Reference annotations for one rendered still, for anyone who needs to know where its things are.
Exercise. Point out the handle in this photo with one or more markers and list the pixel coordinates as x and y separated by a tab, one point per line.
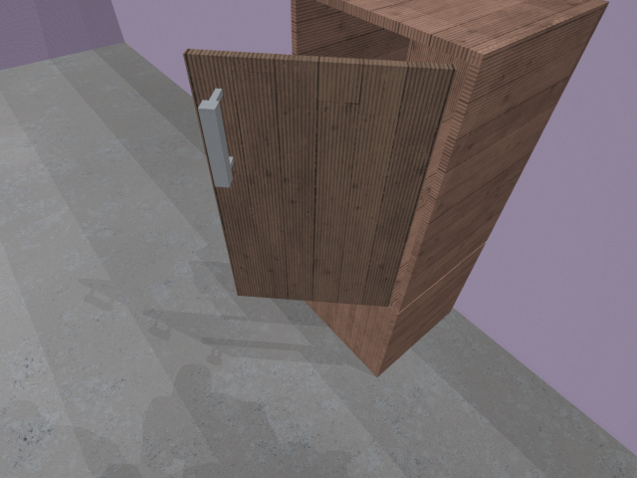
214	135

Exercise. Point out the cupboard door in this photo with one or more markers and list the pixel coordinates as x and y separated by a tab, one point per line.
330	159

